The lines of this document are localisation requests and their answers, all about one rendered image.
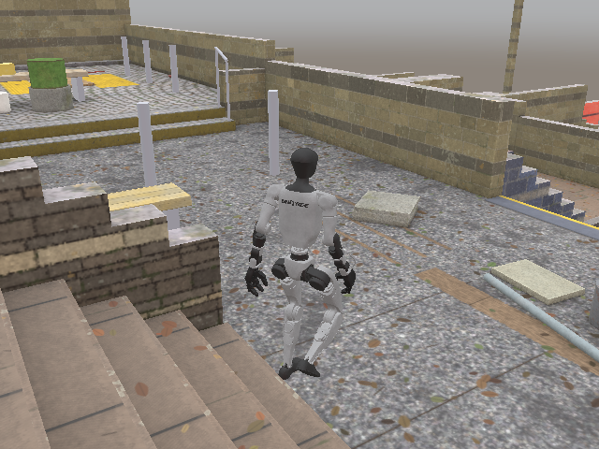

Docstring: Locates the robot right forearm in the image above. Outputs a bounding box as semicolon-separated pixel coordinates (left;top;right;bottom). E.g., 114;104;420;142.
329;233;351;276

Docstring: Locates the robot left upper arm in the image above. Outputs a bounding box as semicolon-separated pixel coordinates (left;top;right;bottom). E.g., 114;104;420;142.
256;184;285;235

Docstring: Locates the robot left hand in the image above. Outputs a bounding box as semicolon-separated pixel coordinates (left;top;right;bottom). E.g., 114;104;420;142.
244;267;268;297

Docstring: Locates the robot head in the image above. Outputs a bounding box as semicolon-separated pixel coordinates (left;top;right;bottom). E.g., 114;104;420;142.
285;148;318;193

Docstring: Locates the robot right hand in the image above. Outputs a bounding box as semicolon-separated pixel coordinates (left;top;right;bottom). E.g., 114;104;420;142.
335;269;356;294

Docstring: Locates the robot right upper arm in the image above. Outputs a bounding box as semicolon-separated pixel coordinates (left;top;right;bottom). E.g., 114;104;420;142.
317;191;338;246

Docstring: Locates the robot torso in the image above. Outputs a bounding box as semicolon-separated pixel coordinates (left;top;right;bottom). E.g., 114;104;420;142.
279;182;323;282

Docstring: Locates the robot left forearm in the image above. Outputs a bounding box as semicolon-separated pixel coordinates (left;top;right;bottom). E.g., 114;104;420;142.
249;221;266;268

